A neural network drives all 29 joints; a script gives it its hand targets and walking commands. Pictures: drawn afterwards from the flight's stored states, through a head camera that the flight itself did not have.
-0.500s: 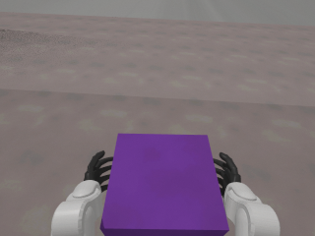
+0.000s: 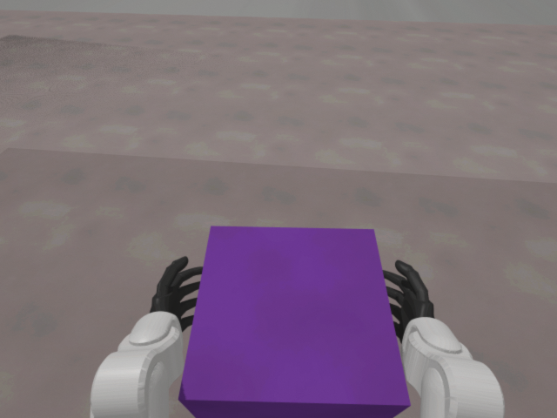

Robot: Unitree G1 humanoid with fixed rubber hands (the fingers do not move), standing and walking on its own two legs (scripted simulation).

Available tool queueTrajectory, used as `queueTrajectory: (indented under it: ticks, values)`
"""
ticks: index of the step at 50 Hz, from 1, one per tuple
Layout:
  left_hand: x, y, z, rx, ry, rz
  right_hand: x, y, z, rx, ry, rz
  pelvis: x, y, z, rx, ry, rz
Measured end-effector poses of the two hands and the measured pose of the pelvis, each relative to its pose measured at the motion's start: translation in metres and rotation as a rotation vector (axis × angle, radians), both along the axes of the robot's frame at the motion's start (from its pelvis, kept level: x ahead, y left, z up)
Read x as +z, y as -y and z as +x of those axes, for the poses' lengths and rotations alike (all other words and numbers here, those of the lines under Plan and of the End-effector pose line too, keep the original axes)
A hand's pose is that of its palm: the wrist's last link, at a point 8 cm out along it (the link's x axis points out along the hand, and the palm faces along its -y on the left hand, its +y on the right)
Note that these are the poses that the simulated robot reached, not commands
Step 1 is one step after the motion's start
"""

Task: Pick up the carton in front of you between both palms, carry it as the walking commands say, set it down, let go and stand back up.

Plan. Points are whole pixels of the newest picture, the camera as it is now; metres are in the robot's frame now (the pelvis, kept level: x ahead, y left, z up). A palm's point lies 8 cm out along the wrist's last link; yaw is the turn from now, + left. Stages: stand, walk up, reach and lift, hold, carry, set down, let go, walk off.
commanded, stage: carry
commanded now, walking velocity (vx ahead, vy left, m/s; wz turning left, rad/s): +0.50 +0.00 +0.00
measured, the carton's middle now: (289, 340) +0.24 +0.00 +0.03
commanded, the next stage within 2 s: none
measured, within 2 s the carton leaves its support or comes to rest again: neither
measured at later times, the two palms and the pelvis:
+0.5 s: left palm (207, 167) +0.56 +0.16 +0.10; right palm (363, 170) +0.55 -0.14 +0.10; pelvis +0.32 +0.02 +0.00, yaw -2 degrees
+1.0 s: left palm (241, 95) +0.88 +0.12 +0.10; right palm (355, 98) +0.88 -0.18 +0.10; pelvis +0.64 -0.02 +0.00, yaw -1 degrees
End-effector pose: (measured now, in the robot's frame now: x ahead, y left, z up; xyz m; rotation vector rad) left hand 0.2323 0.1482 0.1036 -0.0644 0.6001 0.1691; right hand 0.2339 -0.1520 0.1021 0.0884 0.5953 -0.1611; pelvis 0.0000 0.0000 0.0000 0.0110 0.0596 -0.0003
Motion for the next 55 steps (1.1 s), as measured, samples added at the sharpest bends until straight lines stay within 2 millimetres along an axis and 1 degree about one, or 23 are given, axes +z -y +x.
queueTrajectory:
  ticks: [3,6,7,9,11,15,20,24,27,30,31,34,38,43,46,48,51,54,55]
  values:
    - [-0.008,-0.009,0.046,-0.014,0.001,-0.009,-0.004,-0.009,0.043,-0.011,0.001,-0.013,-0.009,-0.011,0.045,-0.01,0.003,-0.011]
    - [-0.024,-0.022,0.096,-0.026,-0.001,-0.025,-0.016,-0.022,0.088,-0.021,-0.003,-0.032,-0.025,-0.025,0.091,-0.031,0.012,-0.006]
    - [-0.03,-0.024,0.111,-0.03,-0.021,-0.031,-0.021,-0.025,0.101,-0.024,-0.022,-0.039,-0.026,-0.028,0.103,-0.033,0.009,0.002]
    - [-0.037,-0.027,0.135,-0.042,-0.075,-0.033,-0.029,-0.027,0.122,-0.037,-0.075,-0.04,-0.021,-0.034,0.123,-0.042,0.003,-0.002]
    - [-0.038,-0.027,0.157,-0.059,-0.113,-0.03,-0.031,-0.027,0.138,-0.055,-0.114,-0.036,-0.014,-0.038,0.143,-0.049,-0.003,-0.012]
    - [-0.029,-0.024,0.201,-0.082,-0.114,-0.029,-0.021,-0.026,0.175,-0.081,-0.115,-0.031,0.0,-0.04,0.185,-0.045,-0.012,-0.029]
    - [-0.013,-0.021,0.26,-0.069,-0.055,-0.032,-0.004,-0.022,0.238,-0.07,-0.056,-0.031,0.006,-0.033,0.247,-0.037,-0.016,-0.036]
    - [-0.005,-0.013,0.311,-0.042,-0.006,-0.024,0.002,-0.014,0.298,-0.042,-0.007,-0.025,0.001,-0.02,0.303,-0.033,-0.012,-0.026]
    - [-0.006,-0.002,0.354,-0.028,0.011,-0.008,-0.004,-0.002,0.345,-0.026,0.011,-0.012,-0.009,-0.006,0.349,-0.024,-0.007,-0.014]
    - [-0.016,0.014,0.401,-0.018,0.014,0.018,-0.021,0.014,0.396,-0.013,0.015,0.01,-0.026,0.01,0.396,-0.008,0.006,-0.017]
    - [-0.021,0.018,0.415,-0.015,-0.004,0.028,-0.027,0.018,0.412,-0.01,-0.004,0.02,-0.027,0.015,0.409,-0.004,0.005,-0.025]
    - [-0.029,0.025,0.447,0.003,-0.081,0.029,-0.035,0.025,0.449,0.008,-0.081,0.022,-0.019,0.025,0.439,0.01,-0.003,-0.008]
    - [-0.022,0.028,0.484,0.029,-0.11,0.029,-0.029,0.028,0.493,0.031,-0.11,0.026,-0.003,0.033,0.481,0.014,-0.011,0.011]
    - [-0.006,0.03,0.544,0.027,-0.065,0.023,-0.013,0.03,0.551,0.026,-0.065,0.023,0.006,0.034,0.541,0.003,-0.012,0.022]
    - [0.001,0.03,0.585,0.008,-0.029,0.019,-0.005,0.03,0.587,0.008,-0.028,0.018,0.005,0.03,0.581,-0.003,-0.007,0.018]
    - [0.001,0.028,0.615,-0.005,-0.01,0.014,-0.003,0.028,0.613,-0.004,-0.01,0.013,0.002,0.025,0.61,-0.006,-0.004,0.011]
    - [-0.006,0.02,0.662,-0.02,-0.001,0.005,-0.006,0.02,0.656,-0.018,0.0,0.001,-0.008,0.015,0.656,-0.013,0.003,-0.001]
    - [-0.022,0.008,0.711,-0.035,0.0,-0.006,-0.018,0.008,0.702,-0.03,-0.001,-0.013,-0.025,0.002,0.703,-0.032,0.022,-0.015]
    - [-0.03,0.004,0.726,-0.034,-0.016,-0.019,-0.023,0.004,0.716,-0.028,-0.018,-0.027,-0.027,-0.001,0.715,-0.029,0.019,-0.003]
